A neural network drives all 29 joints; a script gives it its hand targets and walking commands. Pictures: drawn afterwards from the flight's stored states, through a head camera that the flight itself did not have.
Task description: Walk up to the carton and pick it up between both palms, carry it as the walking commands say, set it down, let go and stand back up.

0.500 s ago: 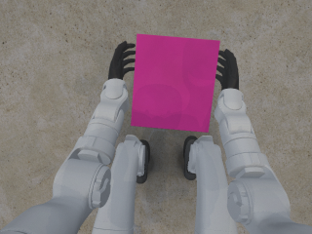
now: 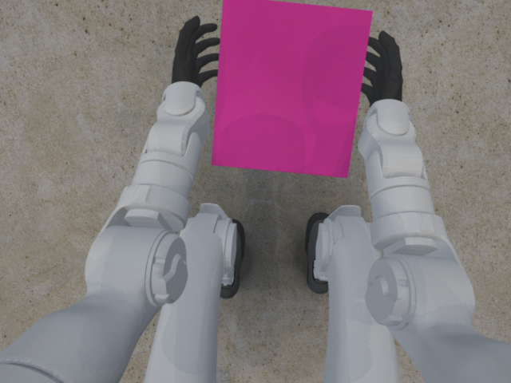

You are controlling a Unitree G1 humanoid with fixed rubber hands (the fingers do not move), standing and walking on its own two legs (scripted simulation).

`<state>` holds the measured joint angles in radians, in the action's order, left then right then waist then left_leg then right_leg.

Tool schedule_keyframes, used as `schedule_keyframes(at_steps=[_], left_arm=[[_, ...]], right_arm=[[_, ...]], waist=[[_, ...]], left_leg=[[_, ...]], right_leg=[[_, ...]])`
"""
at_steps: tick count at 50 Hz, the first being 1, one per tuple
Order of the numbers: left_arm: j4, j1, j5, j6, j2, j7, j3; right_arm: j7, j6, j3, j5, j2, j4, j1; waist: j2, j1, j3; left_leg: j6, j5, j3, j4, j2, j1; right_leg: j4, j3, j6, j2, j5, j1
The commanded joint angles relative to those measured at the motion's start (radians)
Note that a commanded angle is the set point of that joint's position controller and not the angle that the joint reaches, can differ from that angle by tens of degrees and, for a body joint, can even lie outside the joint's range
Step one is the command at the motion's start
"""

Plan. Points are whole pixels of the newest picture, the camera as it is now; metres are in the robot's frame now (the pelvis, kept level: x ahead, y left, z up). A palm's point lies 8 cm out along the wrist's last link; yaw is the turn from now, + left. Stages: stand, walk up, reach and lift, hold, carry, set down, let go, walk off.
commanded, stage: set down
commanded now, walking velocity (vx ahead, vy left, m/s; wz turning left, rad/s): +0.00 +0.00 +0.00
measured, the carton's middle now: (279, 102) +0.49 -0.01 -0.23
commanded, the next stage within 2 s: none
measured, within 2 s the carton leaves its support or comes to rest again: rests again in 1.74 s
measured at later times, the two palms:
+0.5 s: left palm (199, 82) +0.52 +0.12 -0.22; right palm (361, 94) +0.50 -0.15 -0.23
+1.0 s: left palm (203, 85) +0.52 +0.12 -0.25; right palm (360, 79) +0.53 -0.15 -0.25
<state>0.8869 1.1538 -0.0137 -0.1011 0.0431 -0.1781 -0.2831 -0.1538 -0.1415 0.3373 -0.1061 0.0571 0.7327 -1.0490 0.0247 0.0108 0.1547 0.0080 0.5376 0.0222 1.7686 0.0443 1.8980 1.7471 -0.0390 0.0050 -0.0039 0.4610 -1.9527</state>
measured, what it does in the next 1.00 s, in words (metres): lowers itself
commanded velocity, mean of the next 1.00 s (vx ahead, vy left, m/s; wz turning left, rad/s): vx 0.00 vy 0.00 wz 0.00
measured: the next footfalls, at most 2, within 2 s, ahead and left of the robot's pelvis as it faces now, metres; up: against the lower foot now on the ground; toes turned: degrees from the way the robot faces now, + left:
none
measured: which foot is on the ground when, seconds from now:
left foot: down 0.00-1.00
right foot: down 0.00-1.00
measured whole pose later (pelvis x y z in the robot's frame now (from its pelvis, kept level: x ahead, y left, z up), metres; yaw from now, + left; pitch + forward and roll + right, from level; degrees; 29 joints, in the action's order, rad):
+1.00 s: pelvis +0.00 +0.01 -0.08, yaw +1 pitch +38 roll +0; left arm 0.87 1.32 -0.05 -0.21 0.08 -0.19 -0.29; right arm -0.05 -0.24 0.49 -0.22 0.10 0.79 -1.32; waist 0.02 -0.01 0.30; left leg 0.00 0.61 0.01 2.07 0.08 2.13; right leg 2.04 -0.04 0.03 0.00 0.54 -2.16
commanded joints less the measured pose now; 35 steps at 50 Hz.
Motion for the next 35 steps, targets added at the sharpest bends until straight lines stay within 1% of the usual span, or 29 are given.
schedule_keyframes(at_steps=[1,2,4,6,7,8,9,10,11,12,14,15,16,17,18,19,20,22,24,25,26,28,29,30,31,32,33,34,35], left_arm=[[-0.085,0.620,-0.031,-0.003,-0.794,0.168,0.367],[-0.044,0.584,-0.048,-0.012,-0.818,0.175,0.340],[-0.091,0.639,-0.050,-0.018,-0.815,0.184,0.355],[-0.104,0.664,-0.049,-0.029,-0.836,0.190,0.363],[-0.081,0.651,-0.060,-0.037,-0.816,0.195,0.343],[-0.143,0.695,-0.030,-0.036,-0.849,0.195,0.394],[-0.142,0.719,-0.022,-0.040,-0.842,0.199,0.402],[-0.099,0.697,-0.021,-0.048,-0.826,0.205,0.393],[-0.112,0.717,-0.026,-0.049,-0.833,0.208,0.381],[-0.103,0.723,-0.030,-0.054,-0.829,0.212,0.381],[-0.110,0.764,-0.022,-0.062,-0.832,0.217,0.382],[-0.105,0.765,-0.030,-0.062,-0.824,0.222,0.372],[-0.116,0.769,-0.035,-0.060,-0.809,0.224,0.371],[-0.057,0.754,-0.046,-0.076,-0.822,0.229,0.354],[-0.057,0.752,-0.045,-0.079,-0.809,0.235,0.345],[-0.048,0.757,-0.057,-0.084,-0.810,0.239,0.343],[-0.087,0.790,-0.038,-0.083,-0.830,0.242,0.349],[-0.054,0.762,-0.050,-0.091,-0.841,0.252,0.341],[-0.089,0.791,-0.033,-0.087,-0.825,0.255,0.363],[-0.053,0.785,-0.033,-0.094,-0.831,0.261,0.349],[-0.075,0.803,-0.030,-0.089,-0.822,0.262,0.360],[-0.126,0.834,-0.001,-0.080,-0.813,0.265,0.395],[-0.089,0.837,-0.004,-0.081,-0.796,0.269,0.393],[-0.090,0.830,-0.014,-0.081,-0.775,0.270,0.383],[-0.091,0.818,-0.014,-0.080,-0.793,0.275,0.385],[-0.103,0.835,-0.004,-0.078,-0.791,0.276,0.389],[-0.119,0.842,0.006,-0.075,-0.801,0.278,0.397],[-0.127,0.845,0.018,-0.074,-0.806,0.281,0.420],[-0.134,0.851,0.026,-0.074,-0.834,0.282,0.426]], right_arm=[[0.159,0.027,-0.412,0.023,-0.795,-0.008,-0.709],[0.172,0.016,-0.414,0.021,-0.810,0.029,-0.707],[0.184,0.011,-0.413,0.023,-0.813,0.013,-0.728],[0.198,0.005,-0.396,0.021,-0.810,-0.001,-0.747],[0.207,-0.002,-0.405,0.016,-0.801,0.006,-0.775],[0.207,0.002,-0.421,0.035,-0.804,-0.031,-0.773],[0.208,-0.003,-0.427,0.038,-0.793,-0.030,-0.802],[0.210,-0.007,-0.427,0.027,-0.789,0.006,-0.783],[0.213,-0.003,-0.427,0.035,-0.776,-0.038,-0.836],[0.217,-0.011,-0.414,0.024,-0.787,0.004,-0.809],[0.227,-0.014,-0.405,0.030,-0.756,-0.020,-0.858],[0.233,-0.022,-0.396,0.025,-0.782,0.026,-0.832],[0.237,-0.023,-0.404,0.032,-0.787,0.001,-0.854],[0.245,-0.030,-0.389,0.018,-0.764,0.036,-0.853],[0.249,-0.033,-0.372,-0.001,-0.747,0.035,-0.842],[0.260,-0.038,-0.355,-0.002,-0.754,0.043,-0.837],[0.264,-0.033,-0.375,0.016,-0.736,-0.013,-0.897],[0.276,-0.042,-0.368,0.001,-0.745,0.032,-0.863],[0.287,-0.048,-0.369,0.005,-0.751,0.039,-0.862],[0.286,-0.046,-0.379,0.017,-0.736,0.042,-0.873],[0.293,-0.050,-0.374,0.016,-0.754,0.038,-0.878],[0.301,-0.053,-0.372,0.027,-0.766,0.064,-0.837],[0.308,-0.061,-0.330,0.000,-0.765,0.141,-0.796],[0.313,-0.065,-0.302,-0.017,-0.763,0.150,-0.777],[0.320,-0.069,-0.292,-0.024,-0.778,0.170,-0.755],[0.326,-0.073,-0.286,-0.024,-0.774,0.190,-0.746],[0.328,-0.069,-0.302,-0.015,-0.779,0.166,-0.767],[0.332,-0.077,-0.290,-0.027,-0.794,0.207,-0.714],[0.339,-0.072,-0.301,-0.018,-0.798,0.157,-0.748]], waist=[[-0.073,-0.065,-1.174],[-0.094,-0.052,-1.151],[-0.076,-0.050,-1.184],[-0.057,-0.072,-1.169],[-0.070,-0.055,-1.158],[-0.054,-0.079,-1.250],[-0.052,-0.073,-1.247],[-0.077,-0.089,-1.206],[-0.057,-0.077,-1.197],[-0.063,-0.082,-1.173],[-0.048,-0.089,-1.172],[-0.059,-0.074,-1.150],[-0.060,-0.060,-1.151],[-0.066,-0.089,-1.116],[-0.058,-0.095,-1.096],[-0.041,-0.095,-1.080],[-0.034,-0.090,-1.113],[-0.039,-0.095,-1.091],[-0.054,-0.109,-1.099],[-0.048,-0.106,-1.086],[-0.052,-0.097,-1.094],[-0.038,-0.111,-1.120],[-0.033,-0.142,-1.026],[-0.023,-0.132,-0.988],[-0.015,-0.153,-0.981],[0.003,-0.141,-0.976],[-0.008,-0.135,-1.003],[0.002,-0.163,-1.003],[0.001,-0.173,-1.027]], left_leg=[[-0.005,-0.208,-0.026,-0.078,0.157,-0.338],[-0.002,-0.196,-0.020,-0.063,0.156,-0.329],[-0.008,-0.203,-0.019,-0.049,0.154,-0.307],[-0.010,-0.224,-0.022,-0.036,0.154,-0.323],[-0.006,-0.213,-0.025,-0.026,0.153,-0.315],[-0.011,-0.252,-0.023,-0.007,0.152,-0.353],[-0.012,-0.228,-0.016,-0.001,0.152,-0.344],[-0.010,-0.207,-0.020,0.010,0.149,-0.301],[-0.007,-0.221,-0.016,0.020,0.151,-0.292],[-0.006,-0.200,-0.015,0.022,0.148,-0.283],[-0.010,-0.199,-0.016,0.035,0.147,-0.287],[-0.007,-0.178,-0.005,0.043,0.149,-0.265],[-0.003,-0.194,-0.009,0.047,0.146,-0.258],[-0.001,-0.170,-0.022,0.050,0.142,-0.273],[-0.006,-0.166,-0.016,0.060,0.142,-0.247],[-0.006,-0.172,-0.015,0.066,0.142,-0.261],[-0.008,-0.203,-0.017,0.071,0.144,-0.264],[-0.006,-0.197,-0.015,0.083,0.144,-0.236],[-0.006,-0.222,-0.021,0.102,0.144,-0.240],[-0.004,-0.198,-0.011,0.117,0.145,-0.227],[-0.003,-0.209,-0.008,0.126,0.139,-0.220],[-0.010,-0.243,-0.011,0.141,0.139,-0.231],[-0.013,-0.202,-0.017,0.132,0.137,-0.193],[-0.014,-0.205,-0.018,0.134,0.137,-0.184],[-0.014,-0.202,-0.019,0.138,0.139,-0.188],[-0.018,-0.189,-0.008,0.144,0.136,-0.175],[-0.018,-0.219,-0.012,0.155,0.136,-0.186],[-0.024,-0.218,-0.006,0.154,0.138,-0.167],[-0.020,-0.258,-0.018,0.155,0.137,-0.208]], right_leg=[[-0.045,0.038,0.032,0.170,-0.197,0.503],[-0.046,0.038,0.031,0.164,-0.172,0.496],[-0.020,0.037,0.031,0.165,-0.191,0.496],[0.002,0.045,0.030,0.167,-0.203,0.460],[0.010,0.045,0.031,0.163,-0.181,0.441],[0.024,0.047,0.027,0.167,-0.223,0.484],[0.027,0.048,0.029,0.160,-0.201,0.482],[0.033,0.057,0.030,0.156,-0.195,0.480],[0.044,0.041,0.025,0.158,-0.212,0.479],[0.051,0.046,0.024,0.153,-0.195,0.473],[0.064,0.055,0.023,0.150,-0.183,0.448],[0.067,0.054,0.024,0.150,-0.168,0.449],[0.082,0.049,0.024,0.152,-0.188,0.447],[0.087,0.062,0.024,0.147,-0.154,0.413],[0.089,0.062,0.021,0.149,-0.146,0.391],[0.095,0.063,0.023,0.148,-0.144,0.376],[0.106,0.057,0.015,0.145,-0.174,0.393],[0.119,0.061,0.014,0.145,-0.179,0.386],[0.141,0.065,0.018,0.143,-0.210,0.377],[0.140,0.061,0.019,0.137,-0.195,0.397],[0.150,0.056,0.016,0.137,-0.201,0.382],[0.176,0.062,0.013,0.140,-0.245,0.391],[0.180,0.069,0.012,0.135,-0.213,0.338],[0.183,0.068,0.009,0.136,-0.204,0.309],[0.193,0.073,0.007,0.137,-0.207,0.308],[0.190,0.064,0.001,0.135,-0.191,0.300],[0.210,0.066,0.000,0.135,-0.221,0.316],[0.210,0.070,-0.003,0.136,-0.241,0.335],[0.219,0.072,-0.003,0.136,-0.266,0.323]])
